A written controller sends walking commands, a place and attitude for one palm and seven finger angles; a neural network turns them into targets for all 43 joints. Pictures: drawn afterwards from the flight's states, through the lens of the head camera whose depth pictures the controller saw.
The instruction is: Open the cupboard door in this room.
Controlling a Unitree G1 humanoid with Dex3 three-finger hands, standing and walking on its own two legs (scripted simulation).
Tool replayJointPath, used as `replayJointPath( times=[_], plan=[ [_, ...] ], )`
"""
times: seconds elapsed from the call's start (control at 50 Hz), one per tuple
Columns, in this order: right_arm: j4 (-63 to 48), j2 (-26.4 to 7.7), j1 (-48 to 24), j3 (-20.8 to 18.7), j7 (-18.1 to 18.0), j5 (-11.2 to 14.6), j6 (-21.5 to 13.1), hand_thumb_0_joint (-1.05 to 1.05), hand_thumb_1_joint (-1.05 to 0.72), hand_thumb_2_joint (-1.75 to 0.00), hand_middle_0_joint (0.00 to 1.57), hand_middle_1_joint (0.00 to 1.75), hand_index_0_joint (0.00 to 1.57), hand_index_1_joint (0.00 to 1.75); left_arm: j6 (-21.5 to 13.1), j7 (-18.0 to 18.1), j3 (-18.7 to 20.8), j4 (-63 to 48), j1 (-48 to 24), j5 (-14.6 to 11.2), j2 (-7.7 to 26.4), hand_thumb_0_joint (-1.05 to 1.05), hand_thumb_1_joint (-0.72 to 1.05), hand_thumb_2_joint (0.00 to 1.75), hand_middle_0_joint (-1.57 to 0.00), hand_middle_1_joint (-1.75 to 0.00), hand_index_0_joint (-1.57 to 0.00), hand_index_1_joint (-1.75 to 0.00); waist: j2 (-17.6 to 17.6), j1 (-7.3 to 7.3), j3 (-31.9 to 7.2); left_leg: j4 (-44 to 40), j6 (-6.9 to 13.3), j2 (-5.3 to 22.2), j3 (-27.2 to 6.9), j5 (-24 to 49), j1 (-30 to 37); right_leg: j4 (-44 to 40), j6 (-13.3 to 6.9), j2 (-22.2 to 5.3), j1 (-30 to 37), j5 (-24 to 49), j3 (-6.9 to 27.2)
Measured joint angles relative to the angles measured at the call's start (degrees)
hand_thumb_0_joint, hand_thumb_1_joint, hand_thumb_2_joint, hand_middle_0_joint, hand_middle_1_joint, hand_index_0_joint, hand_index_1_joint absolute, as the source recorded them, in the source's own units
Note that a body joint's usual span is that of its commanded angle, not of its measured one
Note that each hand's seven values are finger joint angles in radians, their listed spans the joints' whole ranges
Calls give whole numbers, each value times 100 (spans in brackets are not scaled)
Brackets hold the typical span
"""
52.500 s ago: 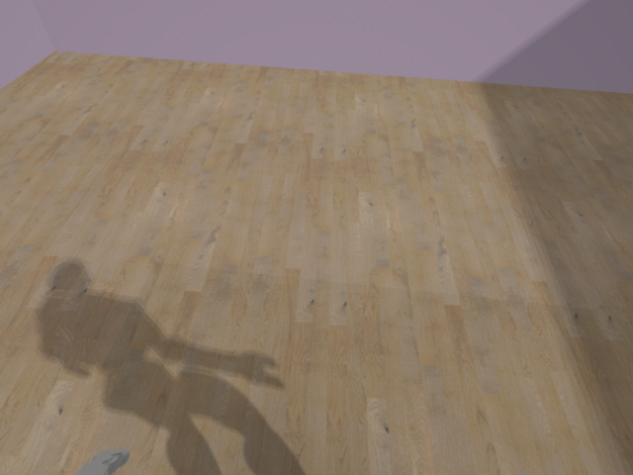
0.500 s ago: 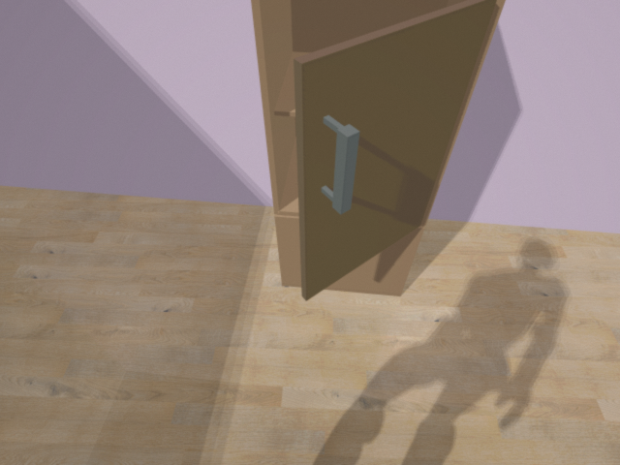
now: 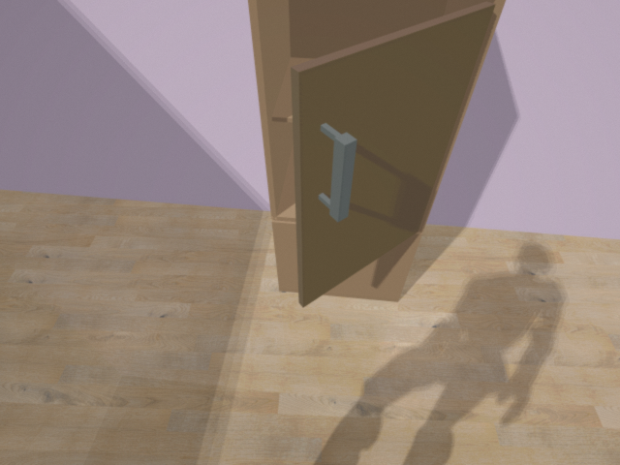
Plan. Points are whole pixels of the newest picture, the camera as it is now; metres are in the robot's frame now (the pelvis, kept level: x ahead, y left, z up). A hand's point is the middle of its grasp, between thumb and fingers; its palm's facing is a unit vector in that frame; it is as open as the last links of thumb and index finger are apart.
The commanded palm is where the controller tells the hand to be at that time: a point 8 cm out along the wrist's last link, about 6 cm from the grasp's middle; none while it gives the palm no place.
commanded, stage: walk to a spot facing it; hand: left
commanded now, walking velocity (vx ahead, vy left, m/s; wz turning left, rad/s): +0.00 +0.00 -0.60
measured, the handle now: (333, 174) +0.52 +0.00 +0.08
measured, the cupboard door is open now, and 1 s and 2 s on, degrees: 43 43 43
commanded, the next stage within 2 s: none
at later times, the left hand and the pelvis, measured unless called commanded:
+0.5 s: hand out of the picture +0.09 +0.17 -0.17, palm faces -0.16 -0.93 -0.32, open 7.4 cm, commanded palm none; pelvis -0.02 -0.03 -0.02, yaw -15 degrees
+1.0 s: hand out of the picture +0.10 +0.13 -0.17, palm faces -0.37 -0.90 -0.23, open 7.4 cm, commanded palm none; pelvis +0.00 -0.03 +0.00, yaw -28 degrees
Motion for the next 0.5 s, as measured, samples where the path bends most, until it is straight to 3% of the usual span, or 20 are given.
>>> replayJointPath(
  times=[0.26,0.34,0.38,0.46,0.5],
  plan=[
    [-491,-49,-147,-226,-57,-26,139,0,-91,-90,20,30,20,30,331,-127,290,-345,-56,60,184,0,90,90,-20,-30,-20,-30,-102,45,176,677,16,245,597,-393,-374,869,-5,179,-708,-211,574],
    [-692,-127,-156,-260,-73,-68,66,0,-91,-90,20,30,20,30,426,-189,380,-550,-258,90,294,1,90,90,-20,-30,-20,-30,-62,63,267,628,24,332,881,-363,-373,2420,54,112,-1372,-1079,475],
    [-751,-190,-147,-270,-61,-94,65,0,-90,-90,20,30,20,30,426,-221,413,-670,-374,96,322,1,91,90,-20,-30,-20,-30,37,57,291,551,-25,407,964,-310,-351,2773,81,52,-1536,-1195,398],
    [-831,-326,-165,-309,-8,-102,121,0,-90,-90,20,30,20,30,318,-264,418,-944,-500,79,367,1,91,90,-20,-30,-20,-30,245,81,285,727,-200,633,1129,-387,-426,1957,109,-72,-1308,-740,257],
    [-876,-363,-202,-345,33,-51,186,0,-90,-90,20,30,20,30,205,-239,422,-1046,-485,114,428,0,91,90,-20,-30,-20,-30,251,111,246,1394,-265,713,1108,-895,-705,1410,-38,-58,-1159,-378,282]
  ],
)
